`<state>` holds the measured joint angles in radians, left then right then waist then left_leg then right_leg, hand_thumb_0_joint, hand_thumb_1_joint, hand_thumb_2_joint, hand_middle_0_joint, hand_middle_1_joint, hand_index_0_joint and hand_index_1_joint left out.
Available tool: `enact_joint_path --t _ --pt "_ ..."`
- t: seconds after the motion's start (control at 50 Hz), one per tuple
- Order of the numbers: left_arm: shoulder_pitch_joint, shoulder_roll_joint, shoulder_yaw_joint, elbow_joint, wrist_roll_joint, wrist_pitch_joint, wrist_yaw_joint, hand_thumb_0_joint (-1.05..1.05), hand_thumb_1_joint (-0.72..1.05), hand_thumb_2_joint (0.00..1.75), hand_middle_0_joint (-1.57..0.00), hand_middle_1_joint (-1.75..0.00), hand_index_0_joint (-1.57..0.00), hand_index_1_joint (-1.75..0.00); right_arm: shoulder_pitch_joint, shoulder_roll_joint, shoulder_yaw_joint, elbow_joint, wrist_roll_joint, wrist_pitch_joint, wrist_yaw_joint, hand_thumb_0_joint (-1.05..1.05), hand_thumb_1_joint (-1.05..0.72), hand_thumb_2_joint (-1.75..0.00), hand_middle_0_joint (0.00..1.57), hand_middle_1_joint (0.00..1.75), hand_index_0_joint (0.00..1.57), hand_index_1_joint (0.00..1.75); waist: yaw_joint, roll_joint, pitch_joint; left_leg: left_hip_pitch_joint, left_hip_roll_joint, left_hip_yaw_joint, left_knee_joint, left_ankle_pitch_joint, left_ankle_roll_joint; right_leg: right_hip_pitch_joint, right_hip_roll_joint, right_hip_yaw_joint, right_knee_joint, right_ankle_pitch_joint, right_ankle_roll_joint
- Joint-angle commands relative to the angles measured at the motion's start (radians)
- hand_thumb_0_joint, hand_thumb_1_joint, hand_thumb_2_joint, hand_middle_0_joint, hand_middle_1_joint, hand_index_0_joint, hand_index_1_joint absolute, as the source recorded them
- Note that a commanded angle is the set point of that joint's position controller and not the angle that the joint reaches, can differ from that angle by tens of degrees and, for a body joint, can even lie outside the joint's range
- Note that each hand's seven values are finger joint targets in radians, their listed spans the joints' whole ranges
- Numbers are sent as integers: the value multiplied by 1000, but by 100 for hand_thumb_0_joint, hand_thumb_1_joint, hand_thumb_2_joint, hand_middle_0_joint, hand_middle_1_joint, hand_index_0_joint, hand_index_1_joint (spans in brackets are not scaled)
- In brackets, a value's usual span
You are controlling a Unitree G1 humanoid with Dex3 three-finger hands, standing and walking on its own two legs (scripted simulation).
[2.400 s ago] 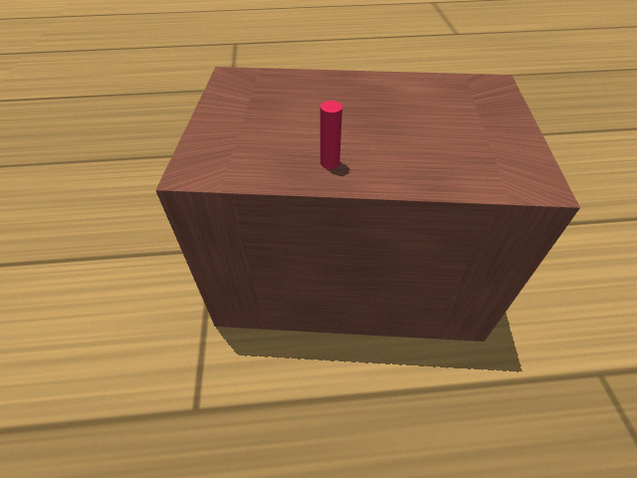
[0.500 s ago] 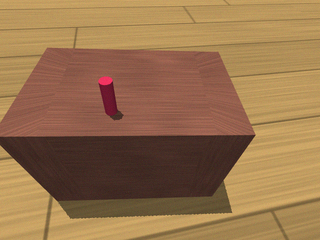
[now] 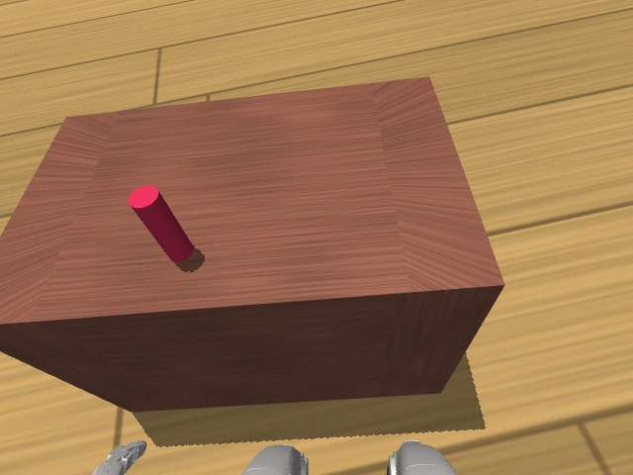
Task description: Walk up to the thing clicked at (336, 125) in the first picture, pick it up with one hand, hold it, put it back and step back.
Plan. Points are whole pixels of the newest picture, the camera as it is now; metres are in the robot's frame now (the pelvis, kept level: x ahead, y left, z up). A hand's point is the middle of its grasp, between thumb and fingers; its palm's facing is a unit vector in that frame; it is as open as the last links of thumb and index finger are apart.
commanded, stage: walk up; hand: left
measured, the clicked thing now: (164, 226) +0.50 +0.28 -0.03
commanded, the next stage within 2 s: stand in 1.96 s
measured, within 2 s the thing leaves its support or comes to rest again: neither
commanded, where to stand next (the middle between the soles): +0.07 +0.06 m, yaw +1 degrees
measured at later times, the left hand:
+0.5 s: hand out of the picture +0.02 +0.35 -0.15, palm faces +0.05 -0.91 -0.41, open 7.4 cm
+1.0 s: hand out of the picture +0.10 +0.31 -0.12, palm faces -0.02 -0.93 -0.36, open 7.3 cm
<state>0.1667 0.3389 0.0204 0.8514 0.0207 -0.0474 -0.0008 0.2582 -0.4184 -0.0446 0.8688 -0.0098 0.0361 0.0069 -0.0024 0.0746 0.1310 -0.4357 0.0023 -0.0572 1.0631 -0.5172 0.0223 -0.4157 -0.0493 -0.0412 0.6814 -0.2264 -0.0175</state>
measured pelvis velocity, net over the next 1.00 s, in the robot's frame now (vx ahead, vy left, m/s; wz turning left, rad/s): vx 0.00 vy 0.05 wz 0.01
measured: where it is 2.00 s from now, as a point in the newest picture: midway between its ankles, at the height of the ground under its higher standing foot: outside the picture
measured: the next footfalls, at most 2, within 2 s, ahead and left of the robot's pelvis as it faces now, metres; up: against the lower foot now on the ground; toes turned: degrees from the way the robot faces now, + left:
left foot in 0.24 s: +0.04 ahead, +0.17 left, +0.00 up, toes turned +4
right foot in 0.56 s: +0.05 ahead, -0.07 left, +0.00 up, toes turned +3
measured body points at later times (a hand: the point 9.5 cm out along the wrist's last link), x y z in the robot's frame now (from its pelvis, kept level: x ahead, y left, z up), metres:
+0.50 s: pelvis -0.01 +0.06 +0.00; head +0.03 +0.08 +0.45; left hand +0.01 +0.40 -0.13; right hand +0.09 -0.26 -0.10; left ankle +0.00 +0.16 -0.72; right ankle +0.01 -0.08 -0.69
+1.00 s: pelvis +0.00 +0.05 +0.02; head +0.00 +0.05 +0.47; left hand +0.10 +0.35 -0.10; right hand +0.10 -0.25 -0.10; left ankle +0.00 +0.17 -0.72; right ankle +0.01 -0.07 -0.72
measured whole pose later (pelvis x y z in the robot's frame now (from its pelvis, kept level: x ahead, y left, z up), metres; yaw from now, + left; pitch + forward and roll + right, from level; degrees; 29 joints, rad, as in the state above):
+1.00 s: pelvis +0.00 +0.05 +0.02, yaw +0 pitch -3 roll +0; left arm 0.09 0.36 -0.01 1.06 0.01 -0.04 0.00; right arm 0.09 -0.37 -0.01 1.05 -0.01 -0.02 0.02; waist 0.00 0.00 0.05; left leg -0.17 0.01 0.06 0.49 -0.26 0.01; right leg -0.19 0.00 0.04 0.50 -0.26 0.00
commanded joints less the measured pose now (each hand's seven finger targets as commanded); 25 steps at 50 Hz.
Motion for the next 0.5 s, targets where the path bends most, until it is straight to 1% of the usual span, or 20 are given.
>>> enact_joint_path --t 0.0,0.1,0.12,0.14,0.16,0.18,0.2,0.22,0.24,0.26,0.28,0.3,0.32,0.34,0.36,0.38,0.4,0.42,0.46,0.48 --pt "86 359 122 -44 -6 -13 51 0 90 90 -20 -30 -20 -30 55 -196 -69 -51 -18 2 -7 0 -90 -90 20 30 20 30 43 -227 -161 -136 25 -67 36 30 -17 221 -289 334 -247 121 -225" --pt "50 373 127 -58 9 -6 56 0 90 90 -20 -30 -20 -30 14 -195 -82 -61 -24 5 14 0 -90 -90 20 30 20 30 37 -246 -154 -83 38 0 -72 29 -18 145 -303 294 -250 -27 -227" --pt "17 382 129 -65 11 -4 54 0 90 90 -20 -30 -20 -30 30 -193 -83 -56 -26 4 18 0 -90 -90 20 30 20 30 26 -256 -160 -42 48 25 -107 32 -18 115 -308 278 -239 -52 -225" --pt "3 380 127 -66 12 0 52 0 90 90 -20 -30 -20 -30 28 -195 -86 -53 -24 2 23 0 -90 -90 20 30 20 30 24 -245 -164 10 37 47 -152 19 -12 79 -290 247 -225 -81 -214" --pt "-31 385 125 -68 12 5 50 0 90 90 -20 -30 -20 -30 61 -186 -87 -44 -22 -1 27 0 -90 -90 20 30 20 30 1 -258 -176 74 31 62 -222 43 -4 43 -280 225 -198 -97 -196" --pt "-40 375 120 -67 8 11 47 0 90 90 -20 -30 -20 -30 79 -182 -89 -30 -21 -6 28 0 -90 -90 20 30 20 30 -11 -239 -182 153 14 85 -319 90 4 -9 -255 193 -160 -133 -171" --pt "-53 358 109 -65 4 18 45 0 90 90 -20 -30 -20 -30 108 -189 -95 -13 -25 -10 28 0 -90 -90 20 30 20 30 -31 -205 -181 246 -1 91 -384 148 13 -92 -228 163 -104 -201 -135" --pt "-27 313 95 -56 1 26 47 0 90 90 -20 -30 -20 -30 131 -205 -102 -3 -32 -17 23 0 -90 -90 20 30 20 30 -44 -116 -180 302 7 23 -473 113 30 -158 -190 123 23 -260 -94" --pt "-3 248 73 -53 -12 34 46 0 90 90 -20 -30 -20 -30 113 -268 -109 -19 -48 -23 16 0 -90 -90 20 30 20 30 -45 144 -130 259 159 -277 -691 -100 92 -279 -67 15 237 -365 -35" --pt "-2 247 71 -47 -15 35 54 0 90 90 -20 -30 -20 -30 9 -352 -116 -70 -44 -28 11 0 -90 -90 20 30 20 30 -30 201 -80 109 330 -550 -814 -249 179 -308 34 21 351 -379 -3" --pt "-51 323 91 -26 -7 29 61 0 90 90 -20 -30 -20 -30 -44 -367 -116 -71 -29 -27 12 0 -90 -90 20 30 20 30 -47 158 -32 -56 381 -595 -832 -282 265 -182 7 107 422 -404 -12" --pt "-31 341 96 -4 -12 25 55 0 90 90 -20 -30 -20 -30 -97 -317 -102 -84 -33 -29 9 0 -90 -90 20 30 20 30 -14 85 11 -103 334 -482 -783 -181 251 -129 -10 112 432 -352 -13" --pt "2 323 95 22 -21 24 46 0 90 90 -20 -30 -20 -30 -116 -269 -86 -87 -34 -35 2 0 -90 -90 20 30 20 30 1 53 0 -62 248 -338 -715 -12 212 -115 -3 118 421 -304 -9" --pt "45 299 91 45 -28 24 40 0 90 90 -20 -30 -20 -30 -119 -237 -74 -83 -30 -42 -5 0 -90 -90 20 30 20 30 19 43 -25 12 182 -233 -681 107 163 -135 23 130 410 -246 -7" --pt "67 294 87 55 -27 26 35 0 90 90 -20 -30 -20 -30 -91 -246 -76 -73 -24 -51 -10 0 -90 -90 20 30 20 30 15 68 -53 87 185 -224 -664 145 147 -149 22 113 385 -225 -9" --pt "65 290 84 62 -24 28 30 0 90 90 -20 -30 -20 -30 -60 -254 -81 -59 -22 -56 -10 0 -90 -90 20 30 20 30 2 73 -76 151 186 -230 -661 144 136 -151 24 113 342 -220 -2" --pt "67 279 78 62 -22 24 27 0 90 90 -20 -30 -20 -30 -54 -264 -82 -51 -20 -59 -9 0 -90 -90 20 30 20 30 -1 111 -106 219 213 -244 -642 147 166 -142 17 91 277 -249 5" --pt "44 276 73 59 -17 19 25 0 90 90 -20 -30 -20 -30 -48 -252 -79 -48 -22 -60 -9 0 -90 -90 20 30 20 30 -15 101 -118 245 222 -243 -631 192 177 -124 11 88 219 -272 13" --pt "26 270 67 50 -12 7 24 0 90 90 -20 -30 -20 -30 -31 -253 -77 -48 -24 -62 -12 0 -90 -90 20 30 20 30 -28 101 -138 278 260 -232 -596 344 203 -68 8 66 109 -297 14" --pt "33 263 63 53 -11 1 25 0 90 90 -20 -30 -20 -30 -36 -253 -73 -47 -19 -63 -13 0 -90 -90 20 30 20 30 -21 94 -149 283 272 -219 -563 451 207 -20 16 55 42 -298 9"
